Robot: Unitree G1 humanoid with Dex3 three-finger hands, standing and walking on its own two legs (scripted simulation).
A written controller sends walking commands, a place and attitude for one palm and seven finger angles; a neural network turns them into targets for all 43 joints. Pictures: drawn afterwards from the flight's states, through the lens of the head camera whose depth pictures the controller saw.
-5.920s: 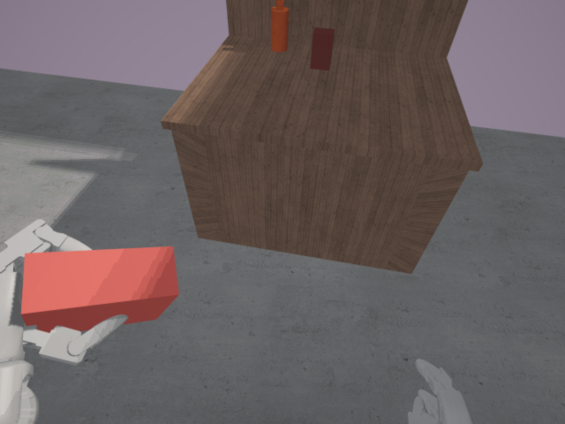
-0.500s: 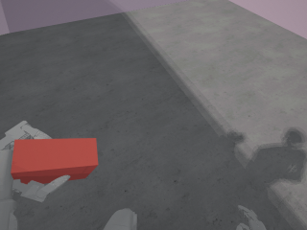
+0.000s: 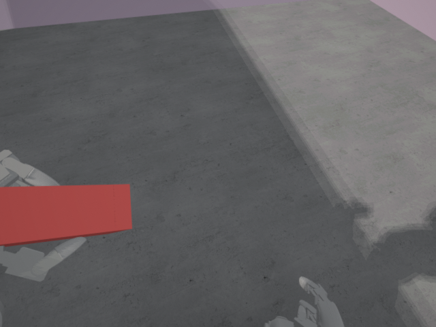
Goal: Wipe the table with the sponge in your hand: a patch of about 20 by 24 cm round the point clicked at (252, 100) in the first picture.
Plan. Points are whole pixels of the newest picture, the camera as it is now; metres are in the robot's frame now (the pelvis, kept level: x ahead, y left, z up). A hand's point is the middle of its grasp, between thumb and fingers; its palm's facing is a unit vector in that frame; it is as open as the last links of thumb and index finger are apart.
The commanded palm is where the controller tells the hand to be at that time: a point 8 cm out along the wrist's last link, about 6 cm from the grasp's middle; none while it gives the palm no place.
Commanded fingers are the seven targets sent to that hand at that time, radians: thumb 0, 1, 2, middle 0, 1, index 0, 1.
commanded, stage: walk to a spot facing it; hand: left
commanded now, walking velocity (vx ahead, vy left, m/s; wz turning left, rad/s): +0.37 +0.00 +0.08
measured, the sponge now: (83, 214) +0.22 +0.20 +0.17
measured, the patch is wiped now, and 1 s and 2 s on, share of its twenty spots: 0.00 0.00 0.00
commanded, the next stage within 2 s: turn to face it in 0.42 s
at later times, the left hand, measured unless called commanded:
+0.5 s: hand (88, 150) +0.31 +0.23 +0.18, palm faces +0.48 -0.72 -0.50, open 9.8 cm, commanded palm +0.25 +0.27 +0.17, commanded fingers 0.00 0.10 1.30 -1.20 -1.60 -1.20 -1.60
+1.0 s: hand (83, 169) +0.29 +0.23 +0.17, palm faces +0.71 -0.52 -0.48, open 9.8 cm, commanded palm +0.24 +0.24 +0.17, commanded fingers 0.00 0.10 1.30 -1.20 -1.60 -1.20 -1.60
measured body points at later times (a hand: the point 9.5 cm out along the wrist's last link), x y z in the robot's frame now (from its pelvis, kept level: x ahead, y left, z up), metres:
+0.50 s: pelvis +0.13 -0.03 -0.01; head +0.18 -0.02 +0.44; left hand +0.28 +0.26 +0.21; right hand +0.31 -0.28 -0.09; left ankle +0.20 +0.10 -0.72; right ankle +0.07 -0.13 -0.74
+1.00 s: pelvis +0.20 -0.08 -0.02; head +0.24 -0.09 +0.43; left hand +0.25 +0.26 +0.19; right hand +0.46 -0.19 -0.12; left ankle +0.21 +0.09 -0.74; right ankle +0.25 -0.17 -0.75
